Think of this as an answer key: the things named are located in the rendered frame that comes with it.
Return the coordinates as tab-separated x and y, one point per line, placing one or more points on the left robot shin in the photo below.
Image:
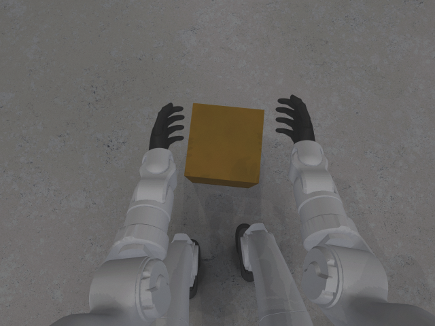
181	236

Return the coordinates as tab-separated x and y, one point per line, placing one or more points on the right robot hand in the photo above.
301	125

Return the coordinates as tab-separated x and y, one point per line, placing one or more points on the robot right forearm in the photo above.
319	205

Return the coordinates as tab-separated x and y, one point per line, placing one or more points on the left robot hand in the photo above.
161	131

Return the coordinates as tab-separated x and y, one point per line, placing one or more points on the right robot upper arm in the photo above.
350	287

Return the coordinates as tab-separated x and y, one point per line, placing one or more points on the robot left forearm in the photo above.
145	228

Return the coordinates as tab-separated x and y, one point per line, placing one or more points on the robot left thigh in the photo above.
182	265

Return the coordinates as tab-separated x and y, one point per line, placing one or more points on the left robot upper arm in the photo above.
125	292

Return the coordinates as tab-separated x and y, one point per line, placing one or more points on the carton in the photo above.
224	145

